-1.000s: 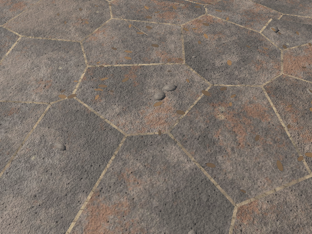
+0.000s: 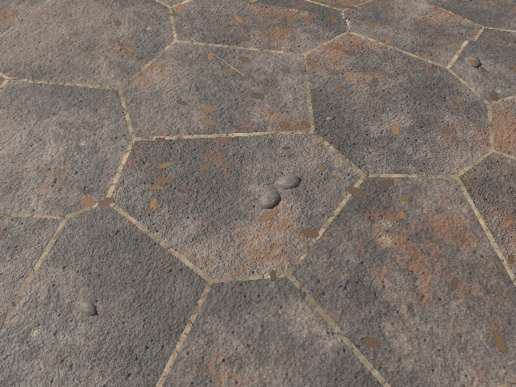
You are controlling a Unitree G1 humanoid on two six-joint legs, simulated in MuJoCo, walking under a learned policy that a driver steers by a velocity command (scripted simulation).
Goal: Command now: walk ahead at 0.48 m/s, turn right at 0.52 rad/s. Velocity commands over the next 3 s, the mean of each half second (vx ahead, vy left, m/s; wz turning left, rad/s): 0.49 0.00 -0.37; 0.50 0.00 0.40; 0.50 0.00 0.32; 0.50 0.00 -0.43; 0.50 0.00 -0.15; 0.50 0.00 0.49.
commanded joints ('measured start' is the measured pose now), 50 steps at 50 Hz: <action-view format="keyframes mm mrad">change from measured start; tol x32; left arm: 1 101 124 35 -48 12 -5 15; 50 57 58 23 44 30 -48 36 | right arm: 1 -85 -137 -32 -140 -16 -48 0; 50 -29 -61 -46 -128 14 60 -2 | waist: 1 40 -12 -118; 17 16 -139 -87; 20 -1 400 -360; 50 42 -121 -27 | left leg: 1 -393 83 -65 -4 105 -4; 18 117 30 -32 -723 361 44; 20 576 351 -764 -898 35 302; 38 105 122 -372 -924 278 181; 44 -491 -39 -133 -48 -145 15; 50 -413 77 -76 -64 143 -19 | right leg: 1 394 -271 422 -309 100 -215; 16 290 -242 387 -181 53 -94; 22 -327 -78 158 735 -270 50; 41 330 -108 106 -151 90 51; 43 761 -478 667 -247 -234 -154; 50 360 -321 234 -391 68 -97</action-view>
